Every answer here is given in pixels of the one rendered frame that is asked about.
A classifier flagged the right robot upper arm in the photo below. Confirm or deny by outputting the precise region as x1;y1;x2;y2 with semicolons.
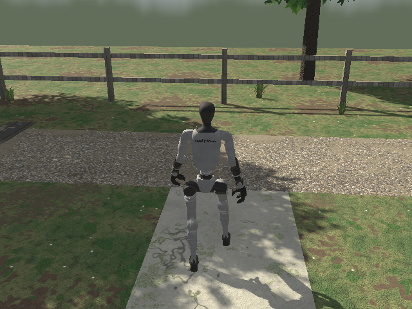
220;130;236;167

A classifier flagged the left robot foot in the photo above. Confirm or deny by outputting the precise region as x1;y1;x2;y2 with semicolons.
189;255;199;272

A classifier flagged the robot right forearm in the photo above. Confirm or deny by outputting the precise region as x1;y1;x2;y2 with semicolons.
230;157;245;189

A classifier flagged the robot left thigh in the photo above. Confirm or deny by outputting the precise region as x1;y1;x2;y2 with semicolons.
183;180;198;231

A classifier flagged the robot left forearm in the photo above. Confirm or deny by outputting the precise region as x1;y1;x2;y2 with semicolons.
171;154;182;176

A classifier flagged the left robot hand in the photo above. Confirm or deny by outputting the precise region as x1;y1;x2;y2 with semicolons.
171;174;185;186

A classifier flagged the left robot upper arm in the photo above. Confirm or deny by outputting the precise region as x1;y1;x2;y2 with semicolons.
175;129;193;164

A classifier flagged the right robot hand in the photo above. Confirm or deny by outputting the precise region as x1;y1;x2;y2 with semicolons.
232;186;247;203

